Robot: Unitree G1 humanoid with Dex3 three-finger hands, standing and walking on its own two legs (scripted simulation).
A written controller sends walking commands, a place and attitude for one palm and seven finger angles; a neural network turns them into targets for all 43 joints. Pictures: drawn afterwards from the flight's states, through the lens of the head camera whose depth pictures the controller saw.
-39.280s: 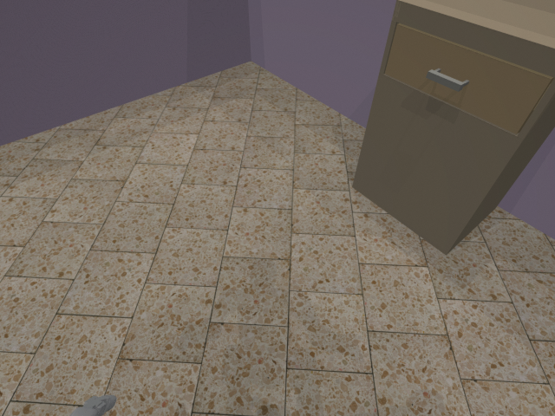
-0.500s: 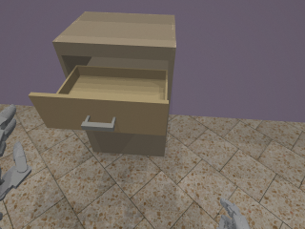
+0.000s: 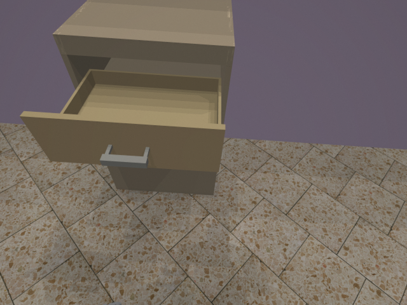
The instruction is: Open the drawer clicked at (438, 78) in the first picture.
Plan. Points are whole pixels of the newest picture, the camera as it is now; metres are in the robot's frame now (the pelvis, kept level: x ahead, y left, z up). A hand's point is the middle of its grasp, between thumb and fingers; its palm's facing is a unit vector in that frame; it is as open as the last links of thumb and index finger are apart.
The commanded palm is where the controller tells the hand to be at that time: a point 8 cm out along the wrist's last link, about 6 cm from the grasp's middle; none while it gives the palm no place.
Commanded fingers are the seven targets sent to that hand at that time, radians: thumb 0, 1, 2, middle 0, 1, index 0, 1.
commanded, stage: let the arm hang, fingers relaxed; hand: left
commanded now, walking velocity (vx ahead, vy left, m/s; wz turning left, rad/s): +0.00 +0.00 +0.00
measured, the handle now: (126, 155) +0.48 +0.22 -0.04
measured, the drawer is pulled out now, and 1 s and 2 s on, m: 0.30 0.30 0.30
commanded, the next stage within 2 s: look to check the result in 0.82 s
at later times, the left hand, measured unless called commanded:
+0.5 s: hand out of the picture -0.03 +0.19 -0.16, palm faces +0.01 -0.98 -0.22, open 7.4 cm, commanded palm none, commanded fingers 0.00 0.90 0.90 -0.20 -0.30 -0.20 -0.30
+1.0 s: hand out of the picture -0.03 +0.16 -0.17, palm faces +0.01 -0.98 -0.18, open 7.4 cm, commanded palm none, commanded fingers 0.00 0.90 0.90 -0.20 -0.30 -0.20 -0.30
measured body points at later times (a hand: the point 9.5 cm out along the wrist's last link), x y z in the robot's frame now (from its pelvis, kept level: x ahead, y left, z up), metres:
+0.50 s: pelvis -0.01 +0.01 +0.01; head +0.00 -0.01 +0.46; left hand -0.03 +0.24 -0.14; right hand -0.04 -0.20 -0.16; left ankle -0.02 +0.11 -0.73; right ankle +0.01 -0.10 -0.73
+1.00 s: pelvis -0.01 +0.00 +0.01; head +0.01 +0.00 +0.46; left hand -0.03 +0.22 -0.15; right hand -0.05 -0.20 -0.15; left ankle -0.02 +0.11 -0.73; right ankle +0.01 -0.10 -0.73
